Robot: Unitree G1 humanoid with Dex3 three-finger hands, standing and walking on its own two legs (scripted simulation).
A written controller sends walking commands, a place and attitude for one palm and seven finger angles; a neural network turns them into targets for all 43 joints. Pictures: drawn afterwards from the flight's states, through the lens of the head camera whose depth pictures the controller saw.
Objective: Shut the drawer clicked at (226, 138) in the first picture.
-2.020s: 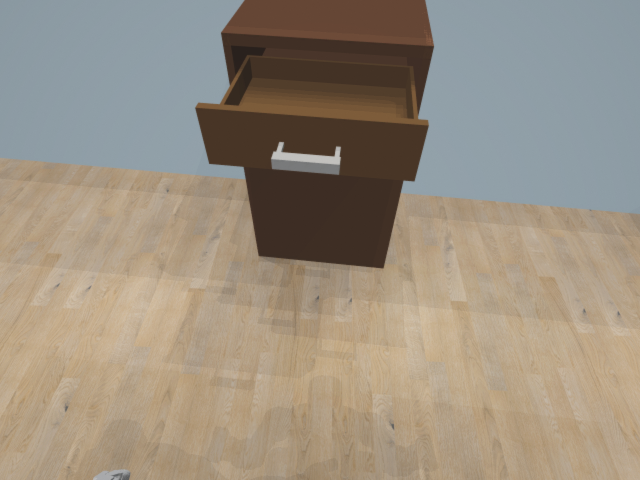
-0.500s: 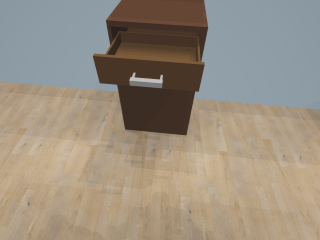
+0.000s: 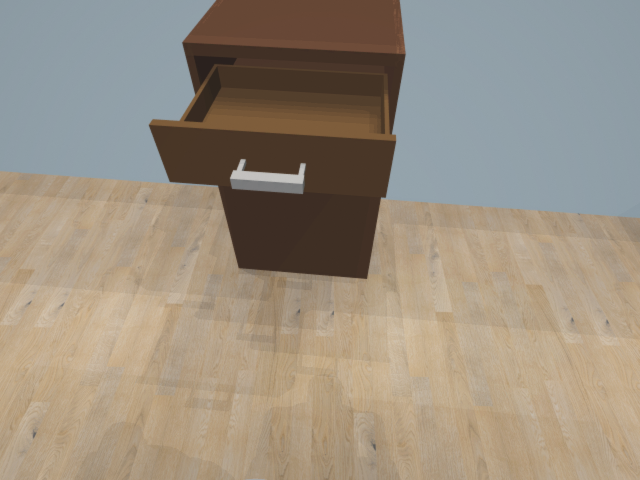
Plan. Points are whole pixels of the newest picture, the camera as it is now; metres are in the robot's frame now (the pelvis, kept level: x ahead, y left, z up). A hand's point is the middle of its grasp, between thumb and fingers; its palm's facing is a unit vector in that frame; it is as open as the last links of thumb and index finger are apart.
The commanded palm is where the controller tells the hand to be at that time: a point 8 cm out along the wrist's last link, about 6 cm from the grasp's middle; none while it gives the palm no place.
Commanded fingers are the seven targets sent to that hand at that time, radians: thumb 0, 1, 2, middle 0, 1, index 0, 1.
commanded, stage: take the last steps up to it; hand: left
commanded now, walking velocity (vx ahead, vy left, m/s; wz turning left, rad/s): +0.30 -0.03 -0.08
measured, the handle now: (270, 174) +0.63 +0.15 +0.00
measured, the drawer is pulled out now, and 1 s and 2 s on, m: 0.29 0.29 0.29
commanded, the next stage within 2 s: come to a stop and stand still in 0.82 s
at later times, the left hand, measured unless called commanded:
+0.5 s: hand (195, 445) +0.19 +0.21 -0.17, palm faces -0.01 -0.99 -0.16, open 7.4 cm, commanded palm none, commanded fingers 0.00 0.90 0.90 -0.20 -0.30 -0.20 -0.30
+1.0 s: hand (246, 392) +0.28 +0.15 -0.17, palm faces +0.01 -0.98 -0.18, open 7.3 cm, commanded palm none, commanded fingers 0.00 0.90 0.90 -0.20 -0.30 -0.20 -0.30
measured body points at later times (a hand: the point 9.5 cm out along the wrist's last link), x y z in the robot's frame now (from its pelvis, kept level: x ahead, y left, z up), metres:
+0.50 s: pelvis +0.15 +0.04 +0.01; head +0.15 +0.05 +0.45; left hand +0.19 +0.26 -0.16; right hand +0.18 -0.21 -0.14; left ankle +0.20 +0.11 -0.73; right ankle +0.17 -0.10 -0.67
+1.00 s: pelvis +0.27 -0.02 +0.01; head +0.28 -0.01 +0.46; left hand +0.28 +0.20 -0.15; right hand +0.27 -0.25 -0.15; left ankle +0.33 +0.08 -0.70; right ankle +0.25 -0.13 -0.73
